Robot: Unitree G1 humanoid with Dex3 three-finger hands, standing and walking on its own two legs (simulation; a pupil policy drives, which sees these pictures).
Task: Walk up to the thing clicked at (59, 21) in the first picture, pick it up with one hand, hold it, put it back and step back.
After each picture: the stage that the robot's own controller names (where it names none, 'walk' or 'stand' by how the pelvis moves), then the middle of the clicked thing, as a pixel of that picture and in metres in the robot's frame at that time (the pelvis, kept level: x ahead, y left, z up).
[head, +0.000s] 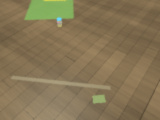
stand; (59, 22) +1.91 +0.35 -0.72
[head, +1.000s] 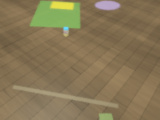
walk; (66, 31) +1.81 +0.19 -0.71
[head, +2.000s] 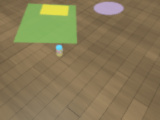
walk; (59, 50) +1.25 +0.22 -0.72
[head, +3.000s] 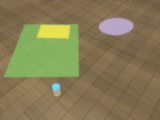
walk; (56, 89) +0.77 +0.24 -0.71
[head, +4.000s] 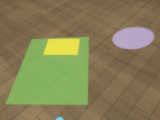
walk; out of the picture +0.46 +0.27 -0.70
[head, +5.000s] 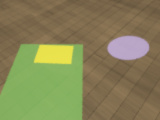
stand; out of the picture +0.31 +0.24 -0.71
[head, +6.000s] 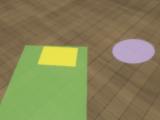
stand; out of the picture +0.29 +0.21 -0.71
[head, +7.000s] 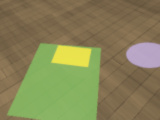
stand; out of the picture +0.30 +0.17 -0.72
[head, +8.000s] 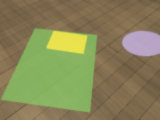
stand; out of the picture +0.34 +0.16 -0.70
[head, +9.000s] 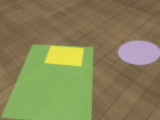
stand; out of the picture +0.32 +0.17 -0.72
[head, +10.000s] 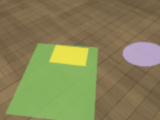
stand; out of the picture +0.33 +0.16 -0.73
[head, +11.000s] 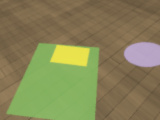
stand; out of the picture +0.33 +0.16 -0.73
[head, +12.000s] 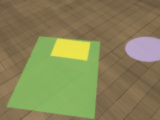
go down; out of the picture +0.34 +0.15 -0.72
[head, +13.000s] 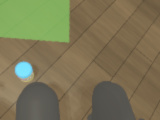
go down; (25, 72) +0.40 +0.22 -0.29
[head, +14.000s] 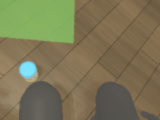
close in; (29, 72) +0.40 +0.22 -0.29
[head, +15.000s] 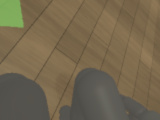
close in; out of the picture +0.38 +0.26 -0.22
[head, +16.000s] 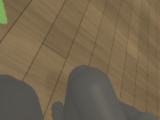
close; out of the picture +0.38 +0.27 -0.22
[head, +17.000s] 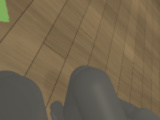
lift; out of the picture +0.35 +0.26 -0.23
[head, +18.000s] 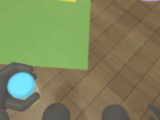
lift; (26, 90) +0.31 +0.20 -0.01
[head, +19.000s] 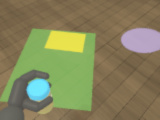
hold; (41, 97) +0.31 +0.16 +0.00
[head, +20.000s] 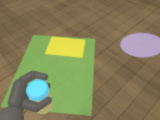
hold; (40, 97) +0.31 +0.17 +0.01
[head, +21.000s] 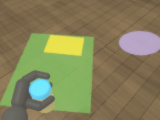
crouch; (43, 96) +0.32 +0.16 +0.00
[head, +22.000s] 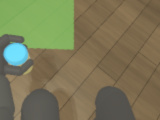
lower; (19, 60) +0.42 +0.21 -0.08
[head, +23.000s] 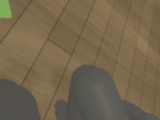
lower; out of the picture +0.42 +0.31 -0.21
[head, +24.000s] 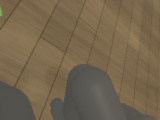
lower; out of the picture +0.41 +0.29 -0.22
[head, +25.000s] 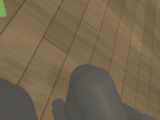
lower; out of the picture +0.41 +0.29 -0.22
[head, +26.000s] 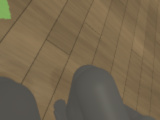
lower; out of the picture +0.39 +0.28 -0.22
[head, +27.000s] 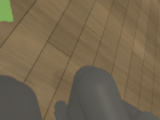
loosen; out of the picture +0.38 +0.26 -0.22
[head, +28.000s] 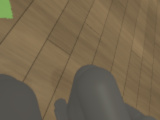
rise; out of the picture +0.38 +0.26 -0.23
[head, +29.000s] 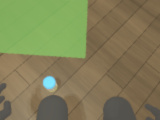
walk; (50, 84) +0.41 +0.19 -0.43
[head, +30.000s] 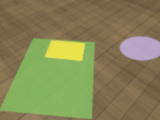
stand; out of the picture +0.34 +0.15 -0.66
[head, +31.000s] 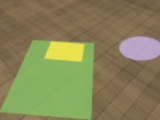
stand; out of the picture +0.34 +0.17 -0.67
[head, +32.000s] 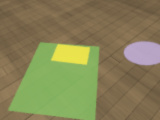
stand; out of the picture +0.36 +0.15 -0.71
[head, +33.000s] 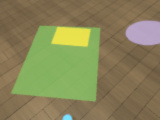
walk; out of the picture +0.41 +0.17 -0.70
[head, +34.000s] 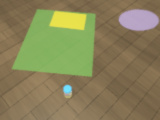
walk; (67, 91) +0.62 +0.12 -0.70
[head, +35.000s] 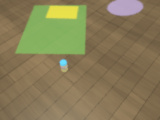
stand; (63, 65) +0.92 +0.24 -0.69
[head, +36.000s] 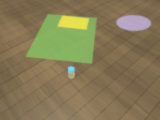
stand; (71, 72) +0.97 +0.14 -0.72
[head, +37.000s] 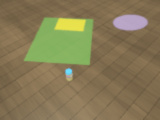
stand; (69, 74) +0.97 +0.17 -0.73
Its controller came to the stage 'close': yes
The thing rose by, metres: 0.71
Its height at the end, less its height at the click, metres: +0.00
